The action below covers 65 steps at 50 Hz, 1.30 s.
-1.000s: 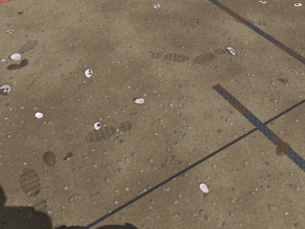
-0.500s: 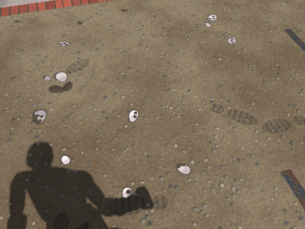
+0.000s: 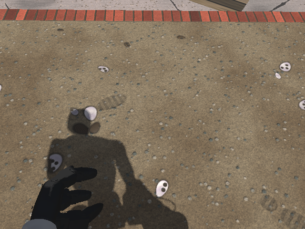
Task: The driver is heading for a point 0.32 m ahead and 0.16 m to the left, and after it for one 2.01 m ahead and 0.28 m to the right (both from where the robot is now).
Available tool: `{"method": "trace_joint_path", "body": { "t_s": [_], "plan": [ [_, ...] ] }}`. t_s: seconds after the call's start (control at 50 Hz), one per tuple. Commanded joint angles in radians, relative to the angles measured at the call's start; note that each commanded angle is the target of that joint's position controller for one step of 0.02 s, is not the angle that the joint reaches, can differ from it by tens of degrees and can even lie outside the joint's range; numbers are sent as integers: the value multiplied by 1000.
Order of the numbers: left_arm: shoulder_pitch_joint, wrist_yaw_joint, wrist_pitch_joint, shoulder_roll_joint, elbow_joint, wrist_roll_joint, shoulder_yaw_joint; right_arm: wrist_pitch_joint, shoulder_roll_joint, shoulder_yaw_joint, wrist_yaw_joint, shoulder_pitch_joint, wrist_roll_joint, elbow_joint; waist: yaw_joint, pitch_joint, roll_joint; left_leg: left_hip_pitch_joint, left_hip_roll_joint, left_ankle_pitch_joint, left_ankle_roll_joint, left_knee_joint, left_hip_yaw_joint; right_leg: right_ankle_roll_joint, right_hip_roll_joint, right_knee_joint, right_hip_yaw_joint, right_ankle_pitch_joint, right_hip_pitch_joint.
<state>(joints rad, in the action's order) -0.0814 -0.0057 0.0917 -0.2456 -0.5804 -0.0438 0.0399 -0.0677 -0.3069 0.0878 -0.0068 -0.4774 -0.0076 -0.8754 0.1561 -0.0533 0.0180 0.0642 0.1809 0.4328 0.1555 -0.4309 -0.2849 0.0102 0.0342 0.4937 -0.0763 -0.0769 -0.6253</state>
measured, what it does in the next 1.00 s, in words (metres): walks ahead: right foot, then left foot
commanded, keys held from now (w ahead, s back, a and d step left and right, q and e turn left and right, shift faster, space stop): q+shift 0.32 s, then e+shift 0.68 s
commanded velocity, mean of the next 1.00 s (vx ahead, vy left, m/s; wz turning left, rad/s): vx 0.15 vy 0.00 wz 0.08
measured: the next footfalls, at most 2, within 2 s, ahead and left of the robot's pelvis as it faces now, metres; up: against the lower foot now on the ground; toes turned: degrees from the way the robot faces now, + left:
right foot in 0.02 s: +0.25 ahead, -0.16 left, +0.00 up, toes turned +6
left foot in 0.42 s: +0.31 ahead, +0.14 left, +0.00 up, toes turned +26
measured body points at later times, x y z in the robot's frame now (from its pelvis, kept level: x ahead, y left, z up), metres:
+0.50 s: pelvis +0.22 +0.00 +0.00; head +0.25 +0.04 +0.45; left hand +0.22 +0.31 -0.13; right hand +0.52 -0.15 -0.05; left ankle +0.27 +0.12 -0.72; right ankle +0.22 -0.17 -0.68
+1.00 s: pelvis +0.26 -0.05 +0.01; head +0.30 -0.08 +0.46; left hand +0.35 +0.25 -0.08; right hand +0.46 -0.32 -0.09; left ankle +0.26 +0.12 -0.64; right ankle +0.26 -0.13 -0.72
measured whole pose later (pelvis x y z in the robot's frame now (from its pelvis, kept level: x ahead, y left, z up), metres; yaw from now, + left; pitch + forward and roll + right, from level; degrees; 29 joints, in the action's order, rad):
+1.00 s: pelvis +0.26 -0.05 +0.01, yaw +1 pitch +3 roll +3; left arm 0.27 0.01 -0.01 -0.29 -0.72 0.01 -0.08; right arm 0.02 -0.30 0.10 0.06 -0.04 0.01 -0.73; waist -0.03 -0.03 -0.02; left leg -0.60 0.00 0.41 -0.04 -1.14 -0.03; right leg -0.06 -0.02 0.56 -0.02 0.28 -0.33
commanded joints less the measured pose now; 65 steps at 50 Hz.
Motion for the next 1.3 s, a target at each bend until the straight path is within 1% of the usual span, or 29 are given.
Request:
{"method": "trace_joint_path", "body": {
  "t_s": [0.02,0.04,0.06,0.08,0.1,0.12,0.16,0.2,0.28,0.34,0.4,0.42,0.44,0.46,0.48,0.5,0.56,0.64,0.74,0.82,0.84,0.86,0.88,0.9,0.94,0.96,1.0,1.1,1.3],
  "plan": [
    [368,37,49,-213,-1,68,-108,1,-26,-2,14,106,-47,96,-298,343,-54,-377,-91,-624,-127,-560,-127,-73,72,-26,-103,-205,871],
    [519,39,49,-243,-42,49,-101,9,66,-41,22,111,17,142,-308,457,131,-599,0,290,-144,-839,15,-85,311,176,-246,-724,1109],
    [503,22,38,-257,-34,10,-108,6,-20,-31,15,-86,-42,184,-202,657,350,-736,-36,286,-170,-1113,14,-279,557,97,-615,-616,1219],
    [369,30,18,-202,18,8,-115,29,-114,-15,21,-34,-52,189,-206,583,241,-772,-140,149,-202,-1130,71,-280,483,9,-581,-324,1085],
    [299,40,4,-115,22,16,-98,51,-151,0,27,72,-48,207,-214,385,144,-817,-179,76,-219,-1089,144,-239,399,-23,-374,-255,916],
    [246,38,-7,-96,15,20,-89,70,-141,6,33,99,-39,213,-179,271,50,-799,-212,45,-235,-1100,181,-218,346,-61,-274,-254,750],
    [177,31,-11,-99,-13,32,-95,97,-92,9,34,98,-37,248,-111,110,70,-734,-278,36,-230,-990,197,-207,297,-165,-108,-211,479],
    [116,24,-1,-119,-42,37,-110,109,-28,-8,36,148,-33,289,-100,50,99,-686,-308,0,-232,-808,228,-210,274,-233,30,-245,346],
    [69,34,-9,-186,-71,50,-140,107,-42,-6,4,191,-20,292,-106,142,73,-545,-308,-316,-185,-491,270,-193,259,-199,196,-238,404],
    [101,24,-20,-210,-98,75,-149,116,-73,6,-23,276,-14,317,-139,126,68,-469,-268,-339,-142,-346,317,-167,263,-145,237,-181,428],
    [135,11,-27,-235,-129,105,-151,102,-88,19,-27,293,0,339,-114,114,32,-365,-192,-317,-87,-134,341,-139,263,-19,226,-198,451],
    [173,5,-28,-204,-149,97,-138,92,-124,34,-15,230,12,317,-88,151,-28,-222,-165,-451,-56,-54,331,-103,211,115,249,-164,410],
    [224,-2,-26,-148,-144,48,-111,83,-229,52,9,180,28,325,-85,231,-230,-20,-379,-1027,17,-46,91,-26,123,371,300,203,253],
    [310,-15,-34,-89,-143,35,-76,74,-186,11,18,247,60,359,-149,405,-337,94,-653,-1131,240,-29,-187,31,52,603,161,811,97],
    [262,-21,-57,-169,-184,72,-99,66,-73,-23,5,235,53,341,-92,419,-148,-20,-598,-948,216,3,-101,40,75,648,34,793,148],
    [232,-20,-72,-175,-170,94,-105,55,-87,-21,-4,265,41,312,-112,314,-137,-73,-543,-801,165,17,2,35,74,633,28,778,99],
    [260,19,-110,-204,-194,67,-125,57,-150,2,17,394,36,292,-169,174,-148,-302,-475,-578,90,95,153,73,57,647,75,608,145],
    [293,39,-136,-151,-183,72,-131,61,-83,-5,58,424,39,281,-174,166,-132,-299,-500,-428,93,135,236,89,64,653,92,509,96],
    [256,8,-140,-113,-125,60,-122,68,-92,14,77,429,31,246,-161,192,-151,-266,-538,-416,72,112,319,49,78,425,140,472,190],
    [357,-14,-149,-125,-131,55,-141,76,-99,26,68,461,-13,214,-222,189,-143,-283,-535,-372,-19,-13,396,-34,29,154,208,363,344],
    [402,-8,-150,-150,-146,44,-155,82,-66,24,63,428,-26,192,-229,149,-61,-349,-473,-243,-85,-142,445,-79,5,35,161,282,398],
    [421,11,-142,-258,-132,35,-184,92,-30,20,59,393,-4,189,-204,72,204,-569,-352,-1,-184,-429,534,-166,180,-107,-148,-16,459],
    [403,11,-119,-356,-91,13,-194,86,-17,12,61,488,24,264,-192,40,363,-844,-181,258,-244,-678,401,-342,335,-159,-502,-223,498],
    [414,-2,-91,-331,-87,-4,-194,79,-43,18,63,564,26,279,-241,108,231,-883,-172,241,-220,-795,252,-371,341,-196,-497,-99,514],
    [313,8,-70,-282,-66,41,-186,69,-67,32,72,532,13,249,-172,97,101,-891,-203,40,-185,-777,190,-255,238,-167,-357,-6,523],
    [266,18,-77,-239,-50,64,-172,69,-86,38,78,512,23,238,-151,106,98,-867,-208,-17,-188,-751,181,-226,220,-148,-318,-33,505],
    [262,38,-92,-204,-26,66,-161,62,-69,37,70,486,24,230,-140,163,91,-803,-179,-97,-198,-738,181,-209,176,-124,-278,-96,507],
    [309,62,-112,-233,3,70,-177,46,-27,15,56,508,11,231,-164,183,98,-779,-126,-162,-227,-486,153,-200,131,-96,-323,-47,562],
    [215,46,-140,-252,93,76,-187,8,-92,33,17,446,-5,213,-157,176,183,-475,-91,-163,-202,-86,133,-170,55,-20,-515,-47,469]
  ]
}}
Velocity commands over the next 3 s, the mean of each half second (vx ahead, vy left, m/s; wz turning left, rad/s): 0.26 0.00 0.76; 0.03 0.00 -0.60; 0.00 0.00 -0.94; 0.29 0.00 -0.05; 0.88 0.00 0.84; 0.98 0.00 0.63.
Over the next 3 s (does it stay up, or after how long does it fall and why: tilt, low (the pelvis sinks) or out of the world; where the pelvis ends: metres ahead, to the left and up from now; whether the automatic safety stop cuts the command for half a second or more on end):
stays up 1.19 -0.14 0.01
